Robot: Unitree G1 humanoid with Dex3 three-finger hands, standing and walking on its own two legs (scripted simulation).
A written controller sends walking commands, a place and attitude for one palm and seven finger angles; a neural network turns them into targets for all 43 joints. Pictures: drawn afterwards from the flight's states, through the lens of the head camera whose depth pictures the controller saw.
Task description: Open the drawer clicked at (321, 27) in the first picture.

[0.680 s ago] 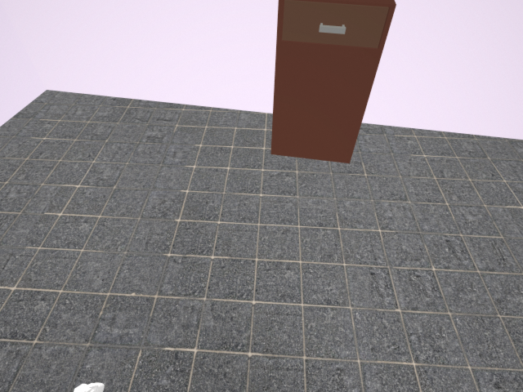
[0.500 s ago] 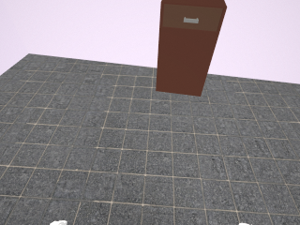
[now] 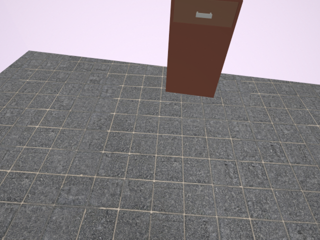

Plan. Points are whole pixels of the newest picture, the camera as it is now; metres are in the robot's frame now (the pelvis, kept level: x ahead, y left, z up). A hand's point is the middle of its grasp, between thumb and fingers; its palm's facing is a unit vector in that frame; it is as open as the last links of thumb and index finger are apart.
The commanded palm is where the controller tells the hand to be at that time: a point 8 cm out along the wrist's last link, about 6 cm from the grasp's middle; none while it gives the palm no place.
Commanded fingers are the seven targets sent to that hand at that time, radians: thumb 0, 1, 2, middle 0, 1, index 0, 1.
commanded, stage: stand and wait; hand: left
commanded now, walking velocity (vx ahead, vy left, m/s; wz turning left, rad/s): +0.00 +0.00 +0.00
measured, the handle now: (203, 14) +1.51 -0.22 -0.02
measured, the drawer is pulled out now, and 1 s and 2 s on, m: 0.00 0.00 0.00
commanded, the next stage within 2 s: look at it before walking up in 0.14 s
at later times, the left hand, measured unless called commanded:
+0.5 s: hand out of the picture +0.08 +0.24 -0.16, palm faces -0.03 -0.94 -0.33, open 7.4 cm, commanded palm none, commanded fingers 0.00 0.90 0.90 -0.20 -0.30 -0.20 -0.30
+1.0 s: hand out of the picture +0.08 +0.23 -0.16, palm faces -0.05 -0.95 -0.31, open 7.4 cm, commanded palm none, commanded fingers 0.00 0.90 0.90 -0.20 -0.30 -0.20 -0.30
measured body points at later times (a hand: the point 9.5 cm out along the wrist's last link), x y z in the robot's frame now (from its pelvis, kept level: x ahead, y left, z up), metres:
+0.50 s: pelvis +0.01 +0.00 +0.00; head +0.01 +0.00 +0.45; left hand +0.09 +0.29 -0.13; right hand +0.09 -0.30 -0.13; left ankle +0.01 +0.12 -0.74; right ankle +0.01 -0.13 -0.74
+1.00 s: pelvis +0.02 -0.01 +0.00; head +0.02 -0.01 +0.45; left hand +0.08 +0.28 -0.14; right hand +0.09 -0.29 -0.14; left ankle +0.01 +0.12 -0.74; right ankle +0.01 -0.13 -0.74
